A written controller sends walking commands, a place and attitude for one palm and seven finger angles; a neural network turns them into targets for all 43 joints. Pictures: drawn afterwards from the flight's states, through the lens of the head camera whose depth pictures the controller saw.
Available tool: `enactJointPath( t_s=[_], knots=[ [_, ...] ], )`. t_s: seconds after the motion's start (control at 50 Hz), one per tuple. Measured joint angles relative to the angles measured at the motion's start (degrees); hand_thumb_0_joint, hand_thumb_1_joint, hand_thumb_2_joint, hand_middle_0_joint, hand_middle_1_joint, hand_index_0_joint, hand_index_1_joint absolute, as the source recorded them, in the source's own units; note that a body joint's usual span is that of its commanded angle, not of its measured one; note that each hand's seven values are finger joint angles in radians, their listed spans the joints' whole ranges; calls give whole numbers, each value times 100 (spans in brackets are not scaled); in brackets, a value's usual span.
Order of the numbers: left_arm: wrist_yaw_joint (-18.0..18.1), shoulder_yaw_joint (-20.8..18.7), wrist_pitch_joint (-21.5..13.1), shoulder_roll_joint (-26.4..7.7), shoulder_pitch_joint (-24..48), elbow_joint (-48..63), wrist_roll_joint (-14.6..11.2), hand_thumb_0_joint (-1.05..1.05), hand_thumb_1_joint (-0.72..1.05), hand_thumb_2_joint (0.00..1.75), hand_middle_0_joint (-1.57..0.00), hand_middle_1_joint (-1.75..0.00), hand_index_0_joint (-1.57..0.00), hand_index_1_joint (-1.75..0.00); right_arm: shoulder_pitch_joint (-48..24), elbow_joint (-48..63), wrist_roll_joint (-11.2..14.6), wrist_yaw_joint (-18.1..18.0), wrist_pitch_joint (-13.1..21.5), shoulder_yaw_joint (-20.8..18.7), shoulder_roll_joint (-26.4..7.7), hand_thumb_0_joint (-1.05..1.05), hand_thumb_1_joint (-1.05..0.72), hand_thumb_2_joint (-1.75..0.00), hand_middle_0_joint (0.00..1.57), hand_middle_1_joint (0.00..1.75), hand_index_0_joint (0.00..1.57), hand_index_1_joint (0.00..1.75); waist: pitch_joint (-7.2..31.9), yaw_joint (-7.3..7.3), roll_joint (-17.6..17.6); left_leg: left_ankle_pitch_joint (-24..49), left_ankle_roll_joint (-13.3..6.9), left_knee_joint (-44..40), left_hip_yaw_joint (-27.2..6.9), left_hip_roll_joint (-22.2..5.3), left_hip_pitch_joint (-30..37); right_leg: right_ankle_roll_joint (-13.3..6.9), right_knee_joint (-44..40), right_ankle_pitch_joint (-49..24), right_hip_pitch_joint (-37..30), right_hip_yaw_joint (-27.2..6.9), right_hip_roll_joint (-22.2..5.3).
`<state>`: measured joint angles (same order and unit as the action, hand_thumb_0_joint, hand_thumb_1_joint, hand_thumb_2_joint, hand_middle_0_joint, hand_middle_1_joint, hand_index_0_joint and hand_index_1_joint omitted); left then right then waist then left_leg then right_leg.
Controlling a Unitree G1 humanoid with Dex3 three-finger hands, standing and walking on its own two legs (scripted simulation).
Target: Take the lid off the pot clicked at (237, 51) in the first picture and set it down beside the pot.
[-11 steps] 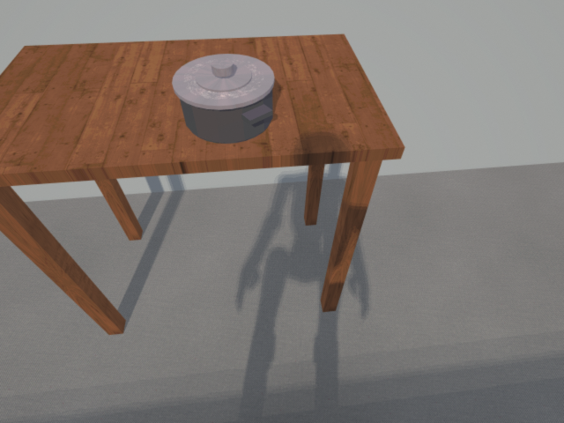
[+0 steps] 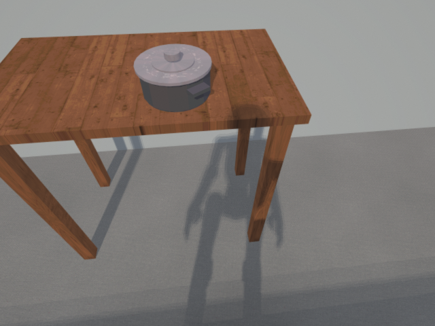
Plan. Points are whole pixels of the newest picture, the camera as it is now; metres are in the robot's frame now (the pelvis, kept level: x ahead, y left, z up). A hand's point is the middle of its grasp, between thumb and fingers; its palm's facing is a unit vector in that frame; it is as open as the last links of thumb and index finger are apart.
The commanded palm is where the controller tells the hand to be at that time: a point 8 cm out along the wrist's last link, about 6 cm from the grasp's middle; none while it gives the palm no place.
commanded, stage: look at it before walking up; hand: left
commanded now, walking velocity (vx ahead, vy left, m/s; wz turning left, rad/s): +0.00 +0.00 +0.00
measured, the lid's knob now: (172, 54) +0.68 +0.16 +0.16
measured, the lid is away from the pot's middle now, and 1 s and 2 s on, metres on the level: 0.00 0.00 0.00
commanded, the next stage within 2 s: turn to face it in 0.42 s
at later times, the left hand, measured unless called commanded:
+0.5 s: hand out of the picture +0.00 +0.17 -0.17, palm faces +0.03 -0.98 -0.20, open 7.4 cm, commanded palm none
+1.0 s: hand out of the picture +0.01 +0.20 -0.18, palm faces +0.12 -0.97 -0.23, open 7.4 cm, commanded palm none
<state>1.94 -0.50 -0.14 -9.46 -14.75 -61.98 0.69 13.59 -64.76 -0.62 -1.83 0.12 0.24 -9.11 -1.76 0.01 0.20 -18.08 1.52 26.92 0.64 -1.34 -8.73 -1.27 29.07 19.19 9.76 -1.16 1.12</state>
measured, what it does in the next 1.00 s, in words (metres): stands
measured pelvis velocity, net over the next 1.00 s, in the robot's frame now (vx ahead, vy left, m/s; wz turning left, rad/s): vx -0.02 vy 0.00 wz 0.08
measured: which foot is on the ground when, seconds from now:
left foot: down 0.00-1.00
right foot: down 0.00-1.00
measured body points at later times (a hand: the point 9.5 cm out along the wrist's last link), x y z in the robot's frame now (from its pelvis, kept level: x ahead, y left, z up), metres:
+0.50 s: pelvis +0.00 +0.00 +0.00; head +0.02 -0.01 +0.45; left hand +0.00 +0.22 -0.16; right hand +0.00 -0.22 -0.16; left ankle -0.04 +0.14 -0.74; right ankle -0.04 -0.10 -0.74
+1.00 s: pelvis -0.02 +0.00 -0.01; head +0.02 +0.01 +0.44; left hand +0.00 +0.25 -0.16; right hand +0.03 -0.23 -0.16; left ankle -0.04 +0.14 -0.74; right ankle -0.04 -0.10 -0.74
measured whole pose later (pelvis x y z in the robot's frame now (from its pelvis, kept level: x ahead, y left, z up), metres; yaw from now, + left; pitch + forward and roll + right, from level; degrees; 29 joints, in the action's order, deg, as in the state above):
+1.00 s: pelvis -0.02 +0.00 -0.01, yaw +5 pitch +1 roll +0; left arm 1.5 -2.8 1.8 -10.9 -12.5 -57.8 0.8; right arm 12.6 -60.3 -1.1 -1.7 -1.0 -1.2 -10.3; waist -4.2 0.1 0.5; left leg -19.0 0.9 33.7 -3.5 0.6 -15.5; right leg -0.8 34.5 21.1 14.1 3.0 -0.8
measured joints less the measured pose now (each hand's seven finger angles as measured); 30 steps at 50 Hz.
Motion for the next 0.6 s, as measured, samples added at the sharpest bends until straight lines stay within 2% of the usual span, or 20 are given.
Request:
enactJointPath(
  t_s=[0.6],
  knots=[
    [0, -33, -7, 78, -72, -103, 0, 1, 91, 90, -20, -30, -20, -30, 86, -68, 5, -33, 25, -16, 69, 0, -90, -90, 19, 30, 20, 30, -45, -9, -12, 77, 20, -78, -37, -16, -41, -19, -91, -72, 22, 40, 14]
  ],
)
